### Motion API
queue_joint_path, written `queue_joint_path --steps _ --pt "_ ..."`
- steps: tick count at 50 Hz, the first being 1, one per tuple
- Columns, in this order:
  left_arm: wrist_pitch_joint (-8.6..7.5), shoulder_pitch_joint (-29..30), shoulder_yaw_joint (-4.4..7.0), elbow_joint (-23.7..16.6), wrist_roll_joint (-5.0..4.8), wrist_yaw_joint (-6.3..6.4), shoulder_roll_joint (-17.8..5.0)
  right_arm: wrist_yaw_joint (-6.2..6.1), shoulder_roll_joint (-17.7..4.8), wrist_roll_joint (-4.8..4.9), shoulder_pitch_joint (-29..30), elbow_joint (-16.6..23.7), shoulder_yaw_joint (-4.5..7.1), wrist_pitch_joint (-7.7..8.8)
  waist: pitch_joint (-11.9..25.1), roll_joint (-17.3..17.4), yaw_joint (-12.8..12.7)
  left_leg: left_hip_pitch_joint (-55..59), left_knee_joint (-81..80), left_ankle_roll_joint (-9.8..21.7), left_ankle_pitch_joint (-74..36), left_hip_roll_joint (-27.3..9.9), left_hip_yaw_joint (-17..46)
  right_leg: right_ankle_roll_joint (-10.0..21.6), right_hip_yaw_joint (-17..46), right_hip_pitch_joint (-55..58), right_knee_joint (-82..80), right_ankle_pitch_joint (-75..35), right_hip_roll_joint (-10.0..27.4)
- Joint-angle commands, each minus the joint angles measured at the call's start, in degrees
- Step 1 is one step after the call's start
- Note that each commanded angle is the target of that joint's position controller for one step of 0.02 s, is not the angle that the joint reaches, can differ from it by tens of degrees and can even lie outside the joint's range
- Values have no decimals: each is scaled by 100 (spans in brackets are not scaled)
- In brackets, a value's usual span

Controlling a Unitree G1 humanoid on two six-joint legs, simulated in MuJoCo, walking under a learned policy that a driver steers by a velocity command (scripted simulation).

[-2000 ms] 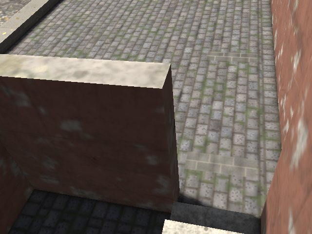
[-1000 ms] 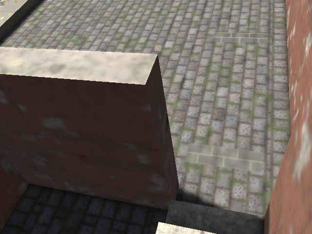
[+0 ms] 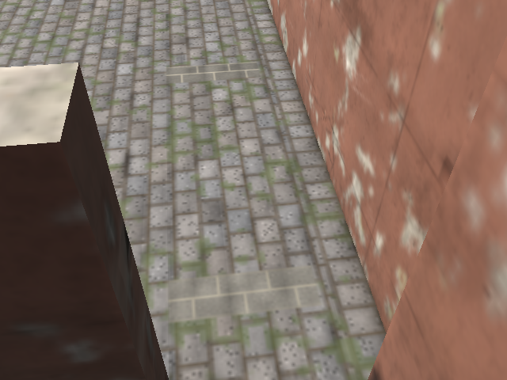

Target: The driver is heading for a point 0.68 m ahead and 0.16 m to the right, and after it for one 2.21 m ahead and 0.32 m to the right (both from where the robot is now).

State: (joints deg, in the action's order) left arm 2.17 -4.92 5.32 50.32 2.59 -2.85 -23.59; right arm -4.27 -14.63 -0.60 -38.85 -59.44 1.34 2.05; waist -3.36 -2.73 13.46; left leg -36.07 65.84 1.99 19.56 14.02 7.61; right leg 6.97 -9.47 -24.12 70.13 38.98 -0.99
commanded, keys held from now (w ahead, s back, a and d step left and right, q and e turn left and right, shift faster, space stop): no key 0.24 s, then e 0.56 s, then w+e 0.20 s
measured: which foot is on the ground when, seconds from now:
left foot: down 0.00-0.24, up 0.26-0.30, down 0.32-0.68, up 0.70-1.00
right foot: down 0.00-0.30, up 0.32-0.60, down 0.62-1.00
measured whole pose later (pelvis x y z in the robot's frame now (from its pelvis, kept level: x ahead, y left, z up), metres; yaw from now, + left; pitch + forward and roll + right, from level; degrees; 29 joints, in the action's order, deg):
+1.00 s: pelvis +0.25 -0.01 -0.16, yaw -16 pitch +5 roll +0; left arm -7.9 -17.6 2.0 49.1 3.0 -1.2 -17.0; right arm 3.6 -18.9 -3.4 -7.6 -33.1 -0.1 2.7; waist 5.7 2.2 -2.7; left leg -39.7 77.3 -3.4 26.4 0.8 -5.2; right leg 3.2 4.2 -29.9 58.4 33.8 -3.0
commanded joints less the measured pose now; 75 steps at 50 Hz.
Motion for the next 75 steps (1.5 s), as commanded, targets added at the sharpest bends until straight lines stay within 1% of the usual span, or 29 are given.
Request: queue_joint_path --steps 1,5,10,11,13,14,15,16,17,18,22,24,28,31,33,35,36,37,39,41,49,51,53,55,57,60,69,74,75 --pt "205 -1802 -195 315 8 -64 172 -52 -387 239 1660 820 -54 518 -841 340 -1736 -4660 -2934 -765 2704 -408 2703 -426 739 3396 -1088 -752 268" --pt "-280 -411 -270 340 -128 412 117 71 -750 -34 1015 287 158 421 -231 -38 -1128 -1992 1623 -717 1053 -954 834 822 2702 705 -1984 -2587 2120" --pt "-498 -154 -416 496 -436 457 437 276 413 88 -62 -364 -73 395 -387 1783 -61 2110 -2354 -777 -3564 -544 -804 -496 -76 -2254 -775 144 402" --pt "-370 -806 -234 683 -119 492 -227 175 -96 44 -372 -421 91 349 -26 2719 -149 1950 -4098 -1413 -4751 -1087 1154 -720 -630 -1195 -315 51 -272" --pt "-234 -1270 -335 1042 -305 426 355 509 536 -28 -75 -160 -230 214 -129 1609 -268 3819 -6114 -1756 -6658 -485 -871 -596 -1150 -649 -710 1231 -872" --pt "-521 2021 -416 -703 396 -14 483 1083 85 -289 291 239 -77 462 -1114 -412 140 4189 -2853 79 -4170 -1604 -476 -446 667 -3248 161 1198 467" --pt "-595 2824 -384 -759 350 128 721 1112 18 -472 -669 218 119 299 -94 341 1252 4647 -3895 555 -4249 -1858 -514 -334 1083 -2674 1388 897 -181" --pt "-554 1183 -261 -560 150 293 771 960 -224 -777 -1264 77 195 156 953 1160 808 5602 -4016 908 -5235 -2246 -120 -373 1240 -2529 3074 964 -638" --pt "-641 -1264 -392 -295 13 279 1667 693 -1312 -466 -632 178 328 325 1313 1906 -580 5852 -3934 2257 -5660 -3915 2961 -672 2231 -3787 3390 10 -374" --pt "-697 -1553 -221 -234 -49 263 960 448 -925 -303 -363 487 150 381 1159 1115 -536 5281 -4579 2596 -3180 -4402 4577 -922 2466 -4585 3969 -969 77" --pt "-888 -1871 -468 -161 334 103 1277 89 972 -301 1012 1018 -556 565 386 255 -1383 1916 -3930 451 -2153 -1532 -514 -821 1308 -2776 2529 -2646 565" --pt "-1096 -1318 -444 -537 85 -234 1043 -68 210 -552 892 1506 -325 702 503 1047 -1052 667 -3886 426 -1662 -1389 -993 -1080 1026 -2169 2189 -4214 811" --pt "-381 -2396 -324 -453 534 -91 801 372 -1129 -1112 2756 1841 -85 698 254 1025 -2227 -2336 -2998 1314 -76 -3723 1182 -1056 946 55 2387 -5732 746" --pt "-519 -217 -305 -1031 158 71 381 230 -1245 -10 1569 1780 176 675 -65 1014 -543 1555 -2437 1164 -436 -3733 1506 -868 1055 -2896 -2012 -2397 881" --pt "-691 -1276 -206 -526 -29 443 194 212 -1419 -197 1177 2067 382 418 697 -375 -476 1153 -1433 751 -418 -2614 -90 -168 270 -531 -2443 -4455 133" --pt "-642 -3660 67 206 223 651 -417 273 -312 -332 3156 3009 108 487 1421 -1815 -1922 -3223 2693 -84 2592 -1475 -1213 1219 3651 3117 -3158 -5488 1222" --pt "-622 -4099 -45 -118 538 298 -269 126 -251 60 3685 3242 87 588 1381 -629 -2624 -4597 2565 -275 2308 -789 400 1338 5233 4028 -3254 -6692 1951" --pt "-635 -3983 -142 -165 675 92 -60 203 18 57 4379 3511 -35 621 312 -562 -2804 -5600 1962 -357 1600 -1036 984 1398 6021 3469 -3387 -6137 2388" --pt "-757 -1041 -170 -877 -97 -128 -30 160 -824 20 3863 3388 145 420 451 -388 -1314 -2877 2524 -522 1238 -1433 -373 1280 3813 253 -3445 -4574 1495" --pt "-789 243 -181 -963 -47 -80 -168 456 -1016 -81 2621 2889 220 -34 449 -82 -426 -723 5084 -649 -253 -1400 -706 777 3087 -2805 -4040 -2356 992" --pt "-1197 -105 -82 -901 39 238 -396 786 -980 -333 2376 2506 40 142 841 138 -961 727 825 -520 764 -1023 -1625 572 2539 -1244 -2333 -2063 315" --pt "-1013 -193 -67 -1112 181 -81 -352 888 -930 -41 2351 2331 42 297 1016 -9 -1147 1129 -2248 -404 1202 -611 -1648 1000 2688 -353 -1163 -2260 -162" --pt "-924 -839 -469 -1216 286 -317 1352 865 -1662 -234 -6 1718 224 601 1178 1807 -1106 5142 -2041 1327 -4805 -2365 2669 -50 2678 -5157 2801 -832 -1488" --pt "-1059 -643 -311 -1188 -188 -31 336 1065 -1789 -425 1004 1972 374 613 438 401 -1051 5411 -2618 1459 -4764 -3619 4509 -871 3435 -7987 4221 -1435 -1052" --pt "-791 -1284 -243 -524 -219 25 -265 1218 -974 -457 2393 2046 83 516 439 -67 -1686 3331 -2231 551 -3702 -2896 2379 -967 2946 -6765 3595 -3136 -291" --pt "-637 -1501 -554 -473 123 -554 457 671 -213 -413 2967 1354 -281 723 65 10 -2252 20 -2884 128 -1222 -1940 671 -711 2294 -4121 3254 -5038 348" --pt "-740 5 -527 -508 450 -413 150 519 -1157 -134 1944 1099 -317 858 -264 594 -1128 1077 -1562 144 348 -1875 -688 -692 564 -1020 -2066 -4906 155" --pt "-698 -3819 -354 760 526 -77 -174 854 -1398 -613 2165 792 -63 540 -245 -977 -1924 1818 3230 -89 -1549 -1608 -464 -602 418 1692 -4559 -4423 -216" --pt "-580 -4848 -577 1000 743 -42 672 1033 -1347 -688 3157 1023 -95 514 310 -1070 -2761 152 5827 -56 854 -1312 -522 523 1447 3243 -4206 -4735 411"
